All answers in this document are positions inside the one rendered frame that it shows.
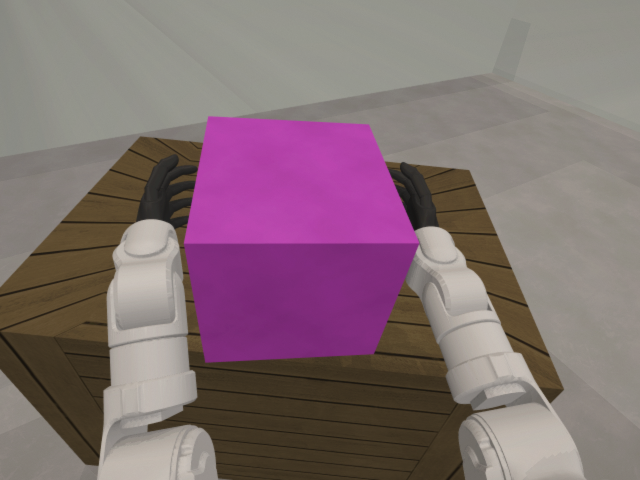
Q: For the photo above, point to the left robot hand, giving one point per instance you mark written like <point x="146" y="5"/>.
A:
<point x="157" y="192"/>

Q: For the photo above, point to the right robot upper arm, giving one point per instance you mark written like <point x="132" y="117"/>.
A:
<point x="522" y="442"/>

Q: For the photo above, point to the robot left forearm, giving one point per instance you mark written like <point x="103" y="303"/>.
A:
<point x="147" y="321"/>

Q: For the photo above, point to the left robot upper arm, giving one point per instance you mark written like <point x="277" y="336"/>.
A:
<point x="178" y="453"/>

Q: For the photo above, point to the carton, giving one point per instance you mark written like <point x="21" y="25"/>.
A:
<point x="297" y="241"/>

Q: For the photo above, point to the robot right forearm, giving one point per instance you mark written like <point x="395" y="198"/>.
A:
<point x="483" y="369"/>

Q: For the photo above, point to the right robot hand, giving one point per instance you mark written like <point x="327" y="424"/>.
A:
<point x="416" y="196"/>

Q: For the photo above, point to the pedestal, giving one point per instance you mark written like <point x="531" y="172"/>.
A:
<point x="383" y="416"/>

